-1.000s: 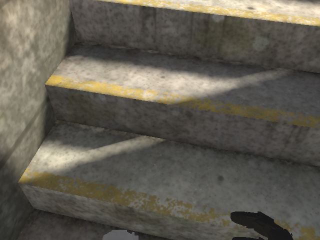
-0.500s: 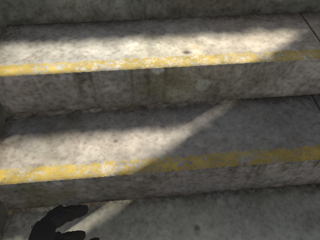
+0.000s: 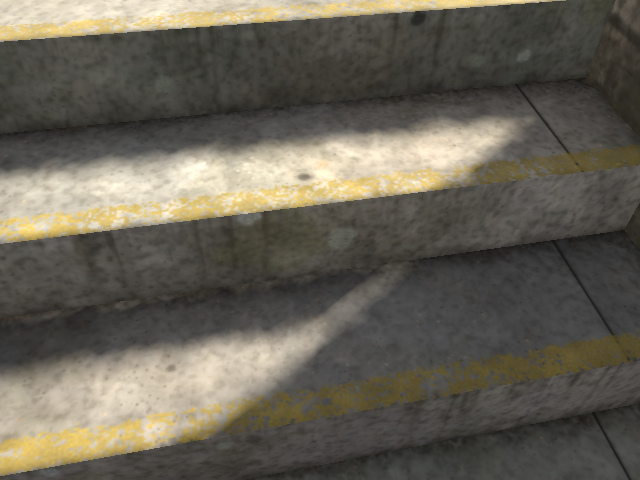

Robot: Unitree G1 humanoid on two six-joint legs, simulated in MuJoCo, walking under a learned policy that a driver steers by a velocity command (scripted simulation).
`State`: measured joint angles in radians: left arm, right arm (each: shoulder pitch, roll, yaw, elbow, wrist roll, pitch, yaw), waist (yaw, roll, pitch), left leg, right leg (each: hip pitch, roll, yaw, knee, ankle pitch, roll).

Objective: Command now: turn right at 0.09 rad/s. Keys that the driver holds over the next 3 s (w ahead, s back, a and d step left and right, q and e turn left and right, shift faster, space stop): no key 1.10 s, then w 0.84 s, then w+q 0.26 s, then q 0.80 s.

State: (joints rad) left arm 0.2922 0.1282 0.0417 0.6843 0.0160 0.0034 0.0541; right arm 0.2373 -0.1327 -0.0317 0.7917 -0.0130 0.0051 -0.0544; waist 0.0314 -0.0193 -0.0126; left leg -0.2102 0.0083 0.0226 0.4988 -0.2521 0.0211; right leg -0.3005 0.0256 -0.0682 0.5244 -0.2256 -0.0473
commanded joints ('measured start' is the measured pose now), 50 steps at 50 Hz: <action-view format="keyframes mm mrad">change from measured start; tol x4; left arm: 1 90 45 14 -5 -8 -10 -20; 4 45 80 20 21 4 -16 -19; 19 105 63 -1 163 -7 -12 -11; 50 161 71 -34 275 -16 -3 0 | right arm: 1 15 -52 -3 -40 -4 -35 -7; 27 166 -36 24 69 8 -61 -8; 50 184 -48 52 116 12 -54 -9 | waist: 1 13 117 -27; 3 -9 89 28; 14 -22 15 56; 50 -33 27 83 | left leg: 1 22 114 -107 -133 206 65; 3 -25 99 -115 -176 97 65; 6 21 101 -117 -167 136 70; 12 8 101 -123 -183 85 77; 43 63 109 -142 -178 271 80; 50 65 101 -140 -184 211 98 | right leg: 1 26 -123 136 -150 -21 3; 5 61 -119 130 -124 88 7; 50 58 -150 97 -157 103 19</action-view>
